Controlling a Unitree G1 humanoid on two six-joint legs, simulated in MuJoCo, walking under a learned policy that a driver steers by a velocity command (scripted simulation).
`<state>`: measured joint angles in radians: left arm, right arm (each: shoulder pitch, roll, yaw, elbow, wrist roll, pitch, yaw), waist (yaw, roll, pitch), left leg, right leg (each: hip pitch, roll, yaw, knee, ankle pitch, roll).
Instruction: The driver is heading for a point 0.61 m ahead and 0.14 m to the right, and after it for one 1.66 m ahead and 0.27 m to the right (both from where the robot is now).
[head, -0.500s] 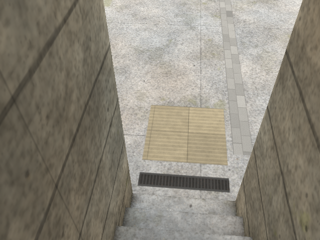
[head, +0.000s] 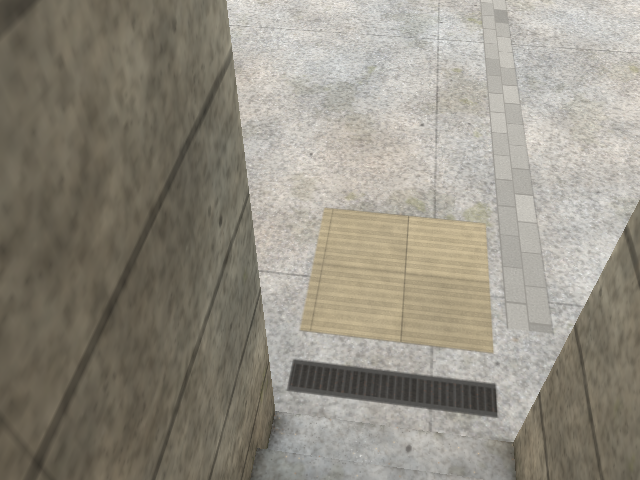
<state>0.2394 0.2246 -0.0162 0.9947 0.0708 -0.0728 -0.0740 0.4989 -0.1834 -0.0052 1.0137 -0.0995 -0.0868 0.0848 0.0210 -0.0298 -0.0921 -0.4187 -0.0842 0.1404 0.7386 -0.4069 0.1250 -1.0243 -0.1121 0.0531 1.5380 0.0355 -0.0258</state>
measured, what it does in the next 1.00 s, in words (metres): goes down: right foot 0.21 m lower, then left foot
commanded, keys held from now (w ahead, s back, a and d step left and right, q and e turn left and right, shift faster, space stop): w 0.10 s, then no key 0.90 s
